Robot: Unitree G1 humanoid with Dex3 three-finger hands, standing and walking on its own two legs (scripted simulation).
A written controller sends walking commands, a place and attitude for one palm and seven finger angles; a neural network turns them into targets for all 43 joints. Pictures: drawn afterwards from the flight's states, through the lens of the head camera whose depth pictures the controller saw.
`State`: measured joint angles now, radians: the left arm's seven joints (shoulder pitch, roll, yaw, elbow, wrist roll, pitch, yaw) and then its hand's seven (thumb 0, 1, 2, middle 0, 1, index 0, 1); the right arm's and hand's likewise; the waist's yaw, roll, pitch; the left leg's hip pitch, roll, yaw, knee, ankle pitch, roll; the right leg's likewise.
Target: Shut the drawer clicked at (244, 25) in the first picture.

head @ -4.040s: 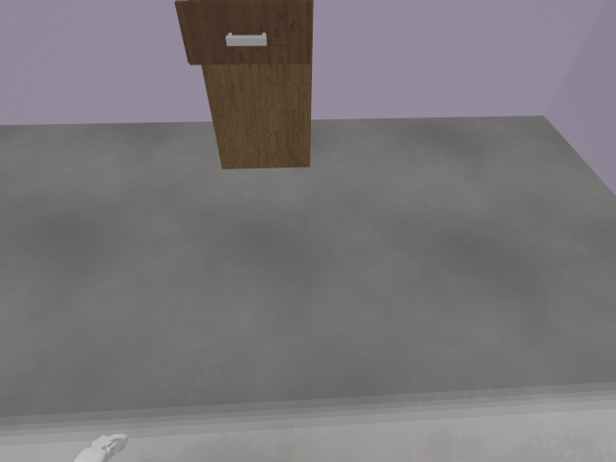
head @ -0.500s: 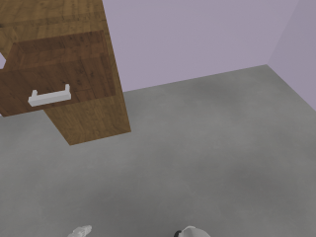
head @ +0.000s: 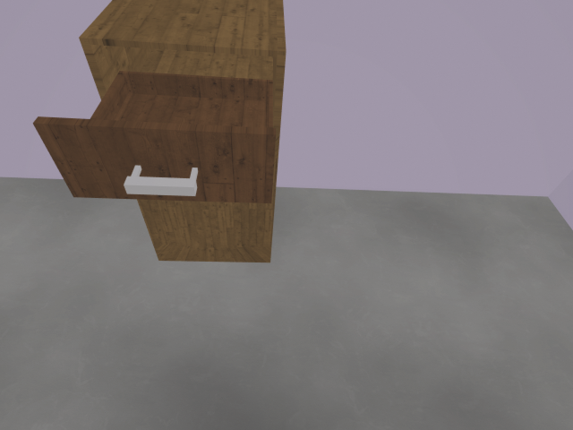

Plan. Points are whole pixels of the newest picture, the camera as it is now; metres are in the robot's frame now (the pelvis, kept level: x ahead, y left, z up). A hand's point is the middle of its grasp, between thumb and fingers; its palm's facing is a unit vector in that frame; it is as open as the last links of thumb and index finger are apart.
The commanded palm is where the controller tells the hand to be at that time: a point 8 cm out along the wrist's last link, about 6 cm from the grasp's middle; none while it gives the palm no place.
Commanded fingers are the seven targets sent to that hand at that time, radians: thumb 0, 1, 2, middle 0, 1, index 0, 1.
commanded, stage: take the last steps up to it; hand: left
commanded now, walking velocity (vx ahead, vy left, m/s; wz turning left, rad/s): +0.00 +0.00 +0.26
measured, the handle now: (163, 178) +0.52 +0.27 +0.01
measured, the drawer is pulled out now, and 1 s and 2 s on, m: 0.30 0.30 0.30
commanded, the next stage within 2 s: come to a stop and stand still in 1.06 s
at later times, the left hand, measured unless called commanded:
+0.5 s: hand out of the picture -0.02 +0.12 -0.15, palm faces +0.18 -0.96 -0.20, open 7.4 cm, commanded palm none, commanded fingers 0.00 0.90 0.90 -0.20 -0.30 -0.20 -0.30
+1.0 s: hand (133, 424) +0.15 +0.24 -0.17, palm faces +0.15 -0.97 -0.21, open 7.4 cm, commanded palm none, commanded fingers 0.00 0.90 0.90 -0.20 -0.30 -0.20 -0.30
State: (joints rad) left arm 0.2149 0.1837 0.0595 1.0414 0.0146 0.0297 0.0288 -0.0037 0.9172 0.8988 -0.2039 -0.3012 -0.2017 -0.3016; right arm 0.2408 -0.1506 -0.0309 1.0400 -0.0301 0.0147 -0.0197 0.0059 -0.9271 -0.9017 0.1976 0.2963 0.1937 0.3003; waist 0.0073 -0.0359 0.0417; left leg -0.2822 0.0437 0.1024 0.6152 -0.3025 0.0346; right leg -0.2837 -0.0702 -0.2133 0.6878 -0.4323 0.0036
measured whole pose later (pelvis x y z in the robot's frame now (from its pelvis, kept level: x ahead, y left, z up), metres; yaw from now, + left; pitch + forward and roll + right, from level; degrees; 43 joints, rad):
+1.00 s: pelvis +0.16 +0.05 +0.01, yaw +4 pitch -1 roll +1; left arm 0.28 0.18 0.07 1.09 0.03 -0.01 0.01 0.01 0.91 0.90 -0.20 -0.30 -0.20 -0.30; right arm 0.22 -0.15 -0.04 1.04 -0.02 -0.07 -0.03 -0.02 -0.95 -0.90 0.20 0.30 0.20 0.30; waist 0.01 -0.04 0.06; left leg -0.17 0.00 0.20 0.43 -0.23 0.06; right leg -0.48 -0.11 -0.08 1.08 -0.34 0.01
